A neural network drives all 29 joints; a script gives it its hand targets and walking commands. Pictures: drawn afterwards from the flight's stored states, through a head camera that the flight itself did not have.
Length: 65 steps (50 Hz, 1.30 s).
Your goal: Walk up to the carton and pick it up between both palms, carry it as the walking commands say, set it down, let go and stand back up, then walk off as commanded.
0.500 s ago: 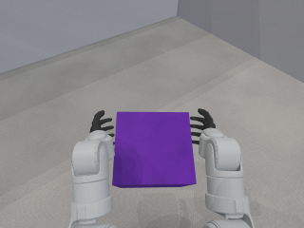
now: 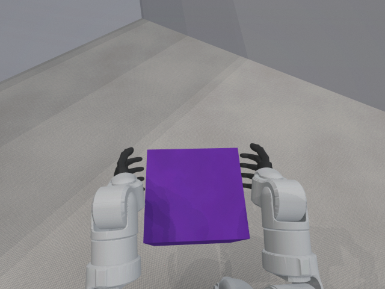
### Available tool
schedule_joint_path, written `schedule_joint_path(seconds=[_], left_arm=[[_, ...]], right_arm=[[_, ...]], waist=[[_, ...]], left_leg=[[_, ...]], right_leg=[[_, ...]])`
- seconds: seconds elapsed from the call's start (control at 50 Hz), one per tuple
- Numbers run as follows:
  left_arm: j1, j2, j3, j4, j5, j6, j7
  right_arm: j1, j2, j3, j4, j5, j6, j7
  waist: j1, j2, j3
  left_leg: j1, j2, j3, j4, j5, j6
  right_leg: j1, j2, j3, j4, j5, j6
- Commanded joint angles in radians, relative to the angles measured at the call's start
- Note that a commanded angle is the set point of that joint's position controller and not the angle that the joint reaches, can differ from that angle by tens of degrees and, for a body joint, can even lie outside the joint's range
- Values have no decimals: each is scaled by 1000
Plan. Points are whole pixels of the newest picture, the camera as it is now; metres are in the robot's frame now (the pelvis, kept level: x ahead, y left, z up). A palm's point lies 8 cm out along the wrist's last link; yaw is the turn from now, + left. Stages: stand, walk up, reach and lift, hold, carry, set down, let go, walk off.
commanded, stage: carry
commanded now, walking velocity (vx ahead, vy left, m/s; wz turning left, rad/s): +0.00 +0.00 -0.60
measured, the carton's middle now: (192, 200) +0.31 +0.02 -0.02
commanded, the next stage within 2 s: none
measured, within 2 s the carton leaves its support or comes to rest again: neither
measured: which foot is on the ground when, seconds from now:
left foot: down 0.00-0.18, up 0.20-0.50, down 0.52-0.84, up 0.86-1.00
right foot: up 0.00-0.16, down 0.18-0.54, up 0.56-0.80, down 0.82-1.00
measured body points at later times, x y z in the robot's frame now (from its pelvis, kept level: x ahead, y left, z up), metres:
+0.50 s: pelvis -0.06 -0.03 -0.01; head -0.02 -0.04 +0.44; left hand +0.28 +0.00 +0.06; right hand +0.20 -0.26 +0.07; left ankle -0.02 +0.08 -0.72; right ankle -0.01 -0.14 -0.73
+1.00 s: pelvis -0.13 -0.05 -0.01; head -0.10 -0.07 +0.44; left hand +0.21 -0.14 +0.06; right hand +0.04 -0.35 +0.06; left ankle -0.05 +0.07 -0.69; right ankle -0.15 -0.16 -0.73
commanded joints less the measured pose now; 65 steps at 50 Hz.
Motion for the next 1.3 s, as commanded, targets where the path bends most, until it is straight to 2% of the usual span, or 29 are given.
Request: schedule_joint_path(seconds=[0.0, 0.08, 0.12, 0.14, 0.16, 0.18, 0.2, 0.24, 0.28, 0.38, 0.48, 0.5, 0.54, 0.56, 0.6, 0.66, 0.76, 0.8, 0.82, 0.84, 0.9, 1.02, 1.1, 1.12, 1.14, 1.16, 1.18, 1.22, 1.28], left_arm=[[-576, -1018, -675, -36, -463, -23, -484], [-550, -1016, -660, 13, -458, -8, -488], [-512, -1026, -643, 55, -451, -5, -494], [-500, -1032, -633, 71, -446, -6, -498], [-468, -1036, -615, 103, -439, -9, -503], [-445, -1031, -592, 142, -417, -21, -509], [-482, -1046, -588, 110, -422, -30, -508], [-493, -1053, -571, 68, -402, -46, -495], [-516, -1040, -553, -2, -387, -61, -479], [-498, -1012, -579, -58, -372, -69, -461], [-506, -996, -614, -55, -388, -53, -472], [-500, -1001, -621, -45, -393, -48, -474], [-561, -1011, -643, -59, -420, -40, -482], [-612, -998, -646, -71, -426, -40, -483], [-655, -1000, -650, -60, -452, -31, -497], [-628, -1003, -635, 9, -460, -16, -500], [-578, -1010, -608, 90, -448, -2, -507], [-551, -1023, -590, 123, -441, -5, -512], [-526, -1022, -575, 152, -434, -11, -517], [-519, -1031, -560, 154, -411, -27, -521], [-531, -1037, -532, 62, -390, -45, -497], [-518, -987, -552, -59, -360, -58, -465], [-516, -980, -599, -75, -372, -47, -468], [-508, -986, -610, -63, -378, -44, -471], [-506, -997, -621, -55, -387, -39, -475], [-568, -995, -637, -81, -407, -37, -478], [-617, -984, -645, -86, -414, -37, -480], [-661, -990, -651, -78, -448, -30, -494], [-635, -997, -637, -8, -459, -17, -493]], right_arm=[[-453, 1036, 577, -94, 405, -1, 378], [-401, 1029, 573, -48, 375, 1, 372], [-402, 1026, 582, -36, 370, 1, 374], [-401, 1029, 586, -24, 370, 1, 376], [-415, 1027, 594, -7, 368, -1, 379], [-455, 1034, 619, -40, 380, 0, 383], [-495, 1053, 633, -44, 393, -5, 381], [-545, 1074, 654, -70, 450, -11, 390], [-572, 1074, 668, -108, 491, -12, 393], [-522, 1056, 654, -96, 497, -1, 390], [-461, 1069, 626, -35, 463, -4, 389], [-443, 1072, 619, -23, 453, -6, 389], [-449, 1072, 619, -23, 439, -23, 386], [-486, 1070, 616, -40, 440, -22, 380], [-493, 1054, 588, -50, 403, -15, 367], [-477, 1038, 566, -35, 371, -10, 359], [-431, 1035, 560, 33, 340, -9, 357], [-442, 1043, 574, 58, 341, -13, 362], [-450, 1047, 588, 68, 339, -16, 363], [-538, 1062, 636, -5, 364, -18, 366], [-592, 1094, 662, -44, 441, -20, 372], [-556, 1069, 668, -60, 482, -5, 376], [-496, 1080, 645, -17, 462, -2, 382], [-480, 1084, 638, -6, 452, -3, 383], [-466, 1081, 631, 3, 440, -6, 384], [-462, 1086, 629, 5, 438, -20, 383], [-487, 1091, 621, -6, 435, -19, 377], [-504, 1075, 589, -23, 394, -16, 363], [-502, 1054, 564, -23, 373, -13, 355]], waist=[[-44, 197, -314], [-66, 236, -324], [-56, 219, -332], [-49, 143, -345], [-26, 2, -331], [-18, -294, -331], [-17, -240, -320], [-22, -121, -345], [-22, -117, -370], [-9, -110, -422], [-18, -125, -426], [-29, -82, -440], [-44, 310, -389], [-40, 260, -366], [-44, 113, -318], [-52, 213, -317], [-66, 254, -333], [-47, 108, -337], [-34, -109, -339], [-20, -339, -311], [-24, -123, -355], [-13, -133, -417], [-17, -134, -418], [-25, -90, -432], [-33, 70, -439], [-44, 331, -398], [-42, 267, -380], [-49, 124, -328], [-50, 222, -335]], left_leg=[[231, 240, -85, -131, 453, 88], [280, 275, -65, -49, 494, 79], [250, 268, -38, 38, 443, 25], [179, 239, -2, 139, 335, -28], [5, 212, 15, 265, 120, -95], [-262, 64, 66, 403, -280, -168], [-287, 69, -50, 512, -330, -158], [-302, 68, -96, 534, -289, -149], [-287, 30, -101, 484, -204, -136], [-200, -21, -124, 331, -165, -118], [68, -74, -63, -31, -103, -66], [228, -17, -87, -160, -3, -47], [311, 363, -457, -277, 8, 121], [280, 439, -440, -251, 140, 174], [227, 344, -266, -213, 240, 127], [232, 242, -73, -134, 427, 65], [288, 270, -51, 12, 511, 24], [122, 224, -3, 176, 285, -75], [-95, 150, 24, 296, -23, -143], [-256, 34, 30, 393, -330, -165], [-293, 42, -86, 487, -268, -151], [-179, -42, -100, 305, -186, -119], [44, -83, -56, -13, -91, -82], [201, -26, -81, -141, 24, -64], [337, 145, -254, -226, -10, -10], [327, 393, -490, -266, 77, 117], [292, 450, -461, -233, 166, 169], [223, 354, -292, -219, 206, 118], [219, 233, -92, -145, 429, 59]], right_leg=[[20, -20, -21, -3, 29, 13], [64, 1, -96, -183, 2, 11], [150, 2, -109, -376, 136, -2], [253, -45, -40, -474, 237, -14], [378, -180, 144, -541, 379, -44], [512, -446, 495, -511, 869, -171], [524, -393, 423, -438, 1126, -196], [510, -311, 289, -396, 966, -173], [503, -262, 246, -416, 844, -161], [492, -261, 308, -474, 632, -179], [348, -212, 322, -479, 499, -113], [236, -179, 277, -442, 434, -75], [-65, -7, 71, -131, -15, 6], [-77, -41, 45, 36, -129, 1], [-29, -75, 43, 80, -56, 1], [43, -29, -23, -31, 15, 9], [124, -7, -117, -335, 78, 7], [323, -108, 29, -521, 286, -14], [451, -319, 308, -554, 620, -76], [491, -430, 465, -492, 1049, -175], [548, -294, 251, -373, 1031, -143], [498, -272, 281, -445, 693, -158], [368, -227, 305, -452, 516, -113], [258, -202, 271, -419, 435, -80], [100, -127, 202, -318, 248, -32], [-73, -10, 67, -112, -53, 0], [-65, -53, 44, 70, -163, -3], [-24, -88, 36, 122, -59, -1], [56, -44, -30, 6, -5, 16]])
